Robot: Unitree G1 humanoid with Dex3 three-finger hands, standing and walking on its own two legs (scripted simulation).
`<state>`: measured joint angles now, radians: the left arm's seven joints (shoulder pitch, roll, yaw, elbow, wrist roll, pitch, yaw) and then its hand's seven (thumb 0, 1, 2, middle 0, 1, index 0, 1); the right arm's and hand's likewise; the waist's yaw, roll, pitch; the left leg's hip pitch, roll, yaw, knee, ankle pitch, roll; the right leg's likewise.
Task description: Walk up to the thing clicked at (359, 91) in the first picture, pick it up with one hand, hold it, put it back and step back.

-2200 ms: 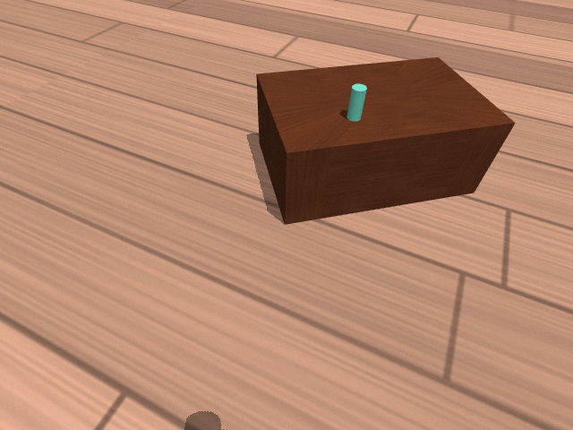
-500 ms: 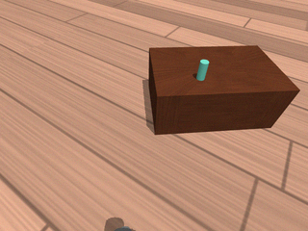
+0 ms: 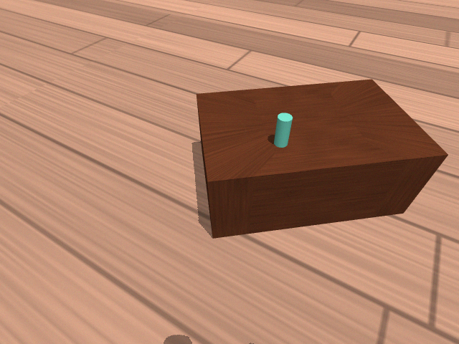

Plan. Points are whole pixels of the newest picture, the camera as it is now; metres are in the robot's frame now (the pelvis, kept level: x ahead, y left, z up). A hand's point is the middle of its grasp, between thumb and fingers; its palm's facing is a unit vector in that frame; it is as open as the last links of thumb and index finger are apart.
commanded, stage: walk up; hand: right
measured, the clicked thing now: (282, 130) +0.98 -0.26 -0.26
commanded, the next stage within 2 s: none
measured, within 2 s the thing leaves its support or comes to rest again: neither
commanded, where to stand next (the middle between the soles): +0.46 -0.08 m, yaw +4 degrees
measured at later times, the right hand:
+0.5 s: hand (374, 268) +0.31 -0.32 -0.11, palm faces -0.13 +0.89 -0.44, open 7.4 cm
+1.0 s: hand (391, 236) +0.40 -0.41 -0.15, palm faces -0.10 +0.93 -0.35, open 7.4 cm
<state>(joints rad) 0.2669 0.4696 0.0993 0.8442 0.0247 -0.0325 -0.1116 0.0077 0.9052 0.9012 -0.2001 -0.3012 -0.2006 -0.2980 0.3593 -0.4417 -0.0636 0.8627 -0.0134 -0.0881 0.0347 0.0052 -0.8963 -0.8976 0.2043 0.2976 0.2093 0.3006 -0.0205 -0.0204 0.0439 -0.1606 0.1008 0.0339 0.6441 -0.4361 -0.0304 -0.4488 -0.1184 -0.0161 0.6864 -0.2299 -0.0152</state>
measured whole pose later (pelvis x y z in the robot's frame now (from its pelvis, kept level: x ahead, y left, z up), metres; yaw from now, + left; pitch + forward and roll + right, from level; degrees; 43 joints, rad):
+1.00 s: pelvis +0.35 -0.13 +0.01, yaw +3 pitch -2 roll +2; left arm 0.28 0.41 0.06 0.84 0.01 -0.08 -0.06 0.01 0.90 0.90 -0.20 -0.30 -0.20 -0.30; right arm 0.34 -0.45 -0.05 0.89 -0.01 -0.04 0.02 0.01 -0.90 -0.90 0.20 0.30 0.20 0.30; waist 0.01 0.05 0.08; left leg -0.36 0.04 0.00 1.07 -0.45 0.03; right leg -0.34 -0.07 -0.06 0.65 -0.27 -0.01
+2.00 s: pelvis +0.38 -0.09 +0.01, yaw +5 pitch -2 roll +2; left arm 0.23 0.40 0.03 0.97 0.02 -0.02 0.00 0.01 0.90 0.90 -0.20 -0.30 -0.20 -0.30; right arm 0.19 -0.37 -0.04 1.01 -0.02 0.00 0.03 0.01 -0.90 -0.90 0.20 0.30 0.20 0.30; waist 0.02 -0.02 0.10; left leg -0.26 -0.03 -0.01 0.55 -0.25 -0.01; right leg -0.26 -0.10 -0.01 0.67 -0.36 0.02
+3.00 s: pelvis +0.41 -0.09 +0.03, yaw +6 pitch -2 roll +0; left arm 0.07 0.36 0.02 1.16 0.01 0.00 -0.02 0.01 0.90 0.90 -0.20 -0.30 -0.20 -0.30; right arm 0.07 -0.35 0.00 1.15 -0.01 -0.02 0.01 0.00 -0.90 -0.90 0.20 0.30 0.20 0.30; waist 0.00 -0.01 0.04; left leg -0.12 0.01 -0.03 0.36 -0.21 -0.02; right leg -0.12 -0.04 -0.04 0.36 -0.20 0.03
